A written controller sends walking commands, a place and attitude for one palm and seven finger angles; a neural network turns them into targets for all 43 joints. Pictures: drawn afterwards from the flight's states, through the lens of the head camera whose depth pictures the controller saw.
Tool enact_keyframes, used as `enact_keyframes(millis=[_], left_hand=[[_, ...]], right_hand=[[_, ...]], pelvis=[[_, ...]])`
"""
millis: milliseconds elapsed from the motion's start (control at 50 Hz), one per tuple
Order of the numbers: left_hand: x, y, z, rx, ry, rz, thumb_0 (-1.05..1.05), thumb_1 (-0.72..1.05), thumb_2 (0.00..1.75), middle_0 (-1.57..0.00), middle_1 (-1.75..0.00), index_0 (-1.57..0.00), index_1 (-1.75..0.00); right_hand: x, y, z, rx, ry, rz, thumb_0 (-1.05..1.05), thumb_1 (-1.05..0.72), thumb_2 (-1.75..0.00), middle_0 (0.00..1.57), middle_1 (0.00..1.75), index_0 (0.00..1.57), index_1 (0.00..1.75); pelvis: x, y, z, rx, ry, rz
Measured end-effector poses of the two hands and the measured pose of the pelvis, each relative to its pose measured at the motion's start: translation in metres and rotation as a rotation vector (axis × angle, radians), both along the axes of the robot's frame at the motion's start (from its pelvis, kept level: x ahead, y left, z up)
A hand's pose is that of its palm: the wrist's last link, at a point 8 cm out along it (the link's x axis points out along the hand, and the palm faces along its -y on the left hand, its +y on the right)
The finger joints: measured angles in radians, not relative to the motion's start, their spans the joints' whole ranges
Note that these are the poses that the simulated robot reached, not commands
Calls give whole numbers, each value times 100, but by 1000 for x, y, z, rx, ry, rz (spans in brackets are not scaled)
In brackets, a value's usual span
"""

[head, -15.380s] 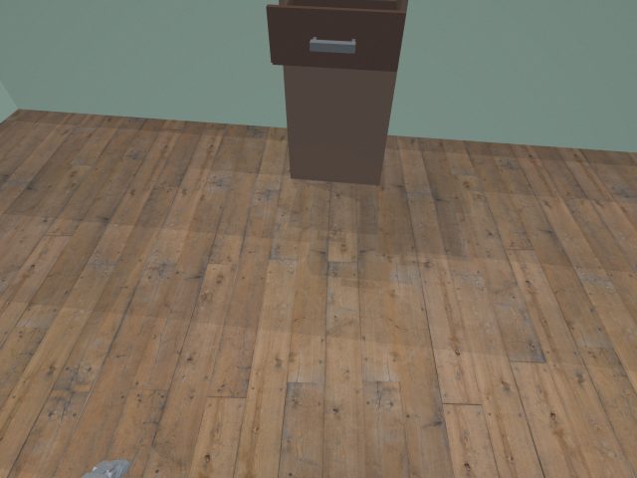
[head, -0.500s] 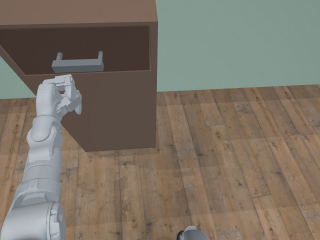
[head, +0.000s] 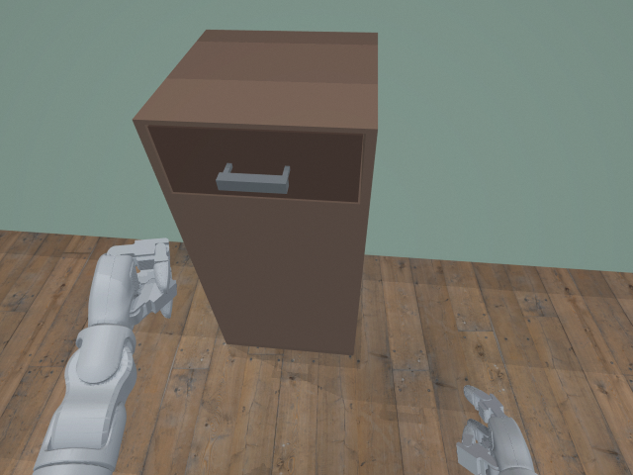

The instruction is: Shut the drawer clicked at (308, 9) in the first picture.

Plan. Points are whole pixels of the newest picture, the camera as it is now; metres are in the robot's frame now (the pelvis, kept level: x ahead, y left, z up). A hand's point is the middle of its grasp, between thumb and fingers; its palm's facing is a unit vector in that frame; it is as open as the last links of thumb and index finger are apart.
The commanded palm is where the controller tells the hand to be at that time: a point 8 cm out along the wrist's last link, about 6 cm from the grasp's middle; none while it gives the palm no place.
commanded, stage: draw the hand back to the body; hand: left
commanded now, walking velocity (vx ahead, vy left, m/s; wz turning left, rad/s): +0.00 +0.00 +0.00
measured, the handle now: (255, 176) +0.62 +0.18 +0.02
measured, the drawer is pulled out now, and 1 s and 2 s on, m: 0.00 0.00 0.00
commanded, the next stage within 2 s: step back with the hand held close in 0.62 s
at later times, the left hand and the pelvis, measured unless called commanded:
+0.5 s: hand (57, 374) +0.16 +0.24 +0.17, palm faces +0.43 -0.80 -0.42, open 3.3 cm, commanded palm +0.12 +0.27 +0.18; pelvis -0.01 -0.01 +0.00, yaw +0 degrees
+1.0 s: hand (61, 377) +0.16 +0.24 +0.16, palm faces +0.35 -0.80 -0.49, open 3.3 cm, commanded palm +0.10 +0.28 +0.18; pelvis -0.03 +0.00 +0.00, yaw +0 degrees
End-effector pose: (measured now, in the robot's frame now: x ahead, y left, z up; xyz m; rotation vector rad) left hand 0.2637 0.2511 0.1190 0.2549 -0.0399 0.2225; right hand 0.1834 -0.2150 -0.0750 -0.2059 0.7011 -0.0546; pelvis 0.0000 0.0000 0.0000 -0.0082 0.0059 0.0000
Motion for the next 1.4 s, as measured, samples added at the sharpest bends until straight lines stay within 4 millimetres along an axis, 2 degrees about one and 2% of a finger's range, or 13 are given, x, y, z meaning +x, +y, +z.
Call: enact_keyframes(millis=[180,360,520,580,700,800,880,1000,1160,1300,1400], left_hand=[[-54,11,27,72,-61,81,2,90,90,-140,-160,-140,-160],[-107,18,49,164,-99,137,2,89,90,-140,-160,-140,-160],[-148,22,68,252,-132,192,2,89,90,-140,-160,-140,-160],[-152,21,67,246,-136,207,2,89,90,-140,-160,-140,-160],[-148,18,61,221,-136,202,2,89,90,-141,-160,-140,-160],[-143,17,66,244,-157,178,2,89,90,-141,-160,-140,-160],[-140,23,67,283,-154,157,2,89,90,-140,-160,-140,-160],[-139,28,58,304,-91,103,2,89,90,-140,-160,-140,-160],[-156,34,62,355,-107,83,2,89,90,-140,-160,-140,-160],[-176,29,63,356,-169,103,2,89,90,-140,-160,-140,-160],[-188,26,61,338,-200,96,2,89,90,-140,-160,-140,-160]], right_hand=[[-11,6,0,8,-15,32,1,-90,-90,20,30,20,30],[-27,-5,-4,4,-13,12,1,-90,-90,20,30,20,30],[-30,-14,-1,-9,-61,3,1,-90,-90,20,30,20,30],[-30,-14,0,-12,-73,7,1,-90,-90,20,30,20,30],[-31,-12,2,-10,-91,12,1,-90,-90,20,30,20,30],[-33,-11,3,-5,-90,7,1,-90,-90,20,30,20,30],[-39,-16,2,-14,-46,-29,1,-90,-90,20,30,20,30],[-55,-24,-3,-48,27,-93,1,-90,-90,20,30,20,30],[-71,-20,-4,-53,31,-118,1,-91,-90,20,30,20,30],[-82,-13,-5,-29,-17,-95,1,-90,-90,20,30,20,30],[-97,-16,-6,-47,-12,-90,1,-90,-90,20,30,20,30]], pelvis=[[-6,-3,5,1,-65,3],[-10,-6,5,0,-91,-1],[-14,-9,4,-2,-106,0],[-18,-10,4,-1,-111,3],[-22,-12,4,2,-114,2],[-22,-12,4,-3,-98,0],[-24,-8,4,-7,-51,0],[-31,2,4,5,-11,-1],[-48,8,-2,23,-9,-7],[-67,4,-8,23,-10,-7],[-80,4,-10,8,2,-4]])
